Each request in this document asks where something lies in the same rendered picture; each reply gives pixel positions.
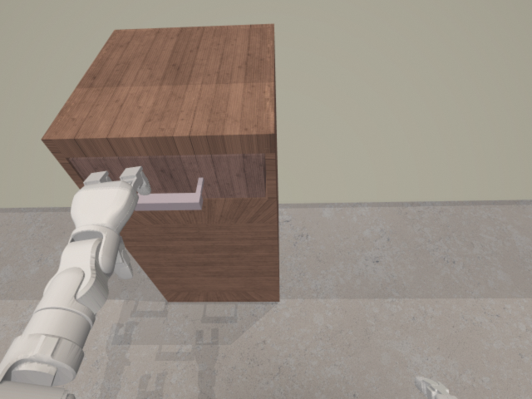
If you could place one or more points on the left robot hand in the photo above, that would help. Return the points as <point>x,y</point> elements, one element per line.
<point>108,203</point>

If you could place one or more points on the cabinet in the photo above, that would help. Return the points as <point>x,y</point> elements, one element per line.
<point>186,91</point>

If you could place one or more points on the robot left upper arm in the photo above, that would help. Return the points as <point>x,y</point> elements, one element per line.
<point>21,390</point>

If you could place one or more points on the drawer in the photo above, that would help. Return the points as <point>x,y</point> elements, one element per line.
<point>225,176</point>

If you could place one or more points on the right robot hand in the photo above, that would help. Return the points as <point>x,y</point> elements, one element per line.
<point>431,389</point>

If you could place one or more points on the handle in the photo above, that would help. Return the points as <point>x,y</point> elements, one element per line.
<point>172,201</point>

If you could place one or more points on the robot left forearm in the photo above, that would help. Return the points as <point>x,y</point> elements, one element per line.
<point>49,351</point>

